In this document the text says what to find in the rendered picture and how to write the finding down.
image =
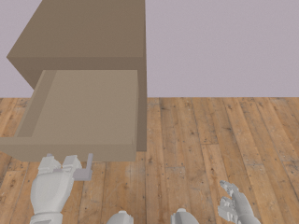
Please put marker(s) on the robot right hand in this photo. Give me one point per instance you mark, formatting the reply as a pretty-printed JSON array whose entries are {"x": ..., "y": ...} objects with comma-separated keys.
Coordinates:
[{"x": 229, "y": 209}]

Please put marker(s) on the cabinet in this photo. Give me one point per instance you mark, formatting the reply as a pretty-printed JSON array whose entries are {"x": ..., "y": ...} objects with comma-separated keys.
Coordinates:
[{"x": 87, "y": 35}]

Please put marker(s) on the robot left forearm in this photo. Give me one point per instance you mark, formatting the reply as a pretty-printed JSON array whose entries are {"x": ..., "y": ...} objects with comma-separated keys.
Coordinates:
[{"x": 47, "y": 218}]

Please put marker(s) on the handle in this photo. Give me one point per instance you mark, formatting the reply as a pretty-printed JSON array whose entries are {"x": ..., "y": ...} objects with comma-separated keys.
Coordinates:
[{"x": 80, "y": 174}]

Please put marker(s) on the robot right thigh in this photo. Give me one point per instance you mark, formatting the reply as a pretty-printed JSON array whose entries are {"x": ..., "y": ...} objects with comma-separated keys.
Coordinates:
[{"x": 182, "y": 217}]

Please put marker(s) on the robot left hand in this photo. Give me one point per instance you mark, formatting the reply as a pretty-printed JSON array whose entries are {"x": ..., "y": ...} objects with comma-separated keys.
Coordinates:
[{"x": 50, "y": 190}]

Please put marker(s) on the robot thigh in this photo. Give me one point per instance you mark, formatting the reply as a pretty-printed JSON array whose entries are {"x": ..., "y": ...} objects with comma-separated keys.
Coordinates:
[
  {"x": 121, "y": 218},
  {"x": 182, "y": 217}
]

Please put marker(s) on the robot left thigh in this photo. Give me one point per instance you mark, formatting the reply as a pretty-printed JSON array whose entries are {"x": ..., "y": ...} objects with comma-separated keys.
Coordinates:
[{"x": 121, "y": 218}]

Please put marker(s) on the drawer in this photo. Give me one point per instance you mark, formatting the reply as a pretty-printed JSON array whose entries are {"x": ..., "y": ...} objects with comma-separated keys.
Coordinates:
[{"x": 78, "y": 112}]

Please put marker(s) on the robot right forearm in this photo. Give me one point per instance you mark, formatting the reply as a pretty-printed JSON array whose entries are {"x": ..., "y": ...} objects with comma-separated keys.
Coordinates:
[{"x": 247, "y": 219}]

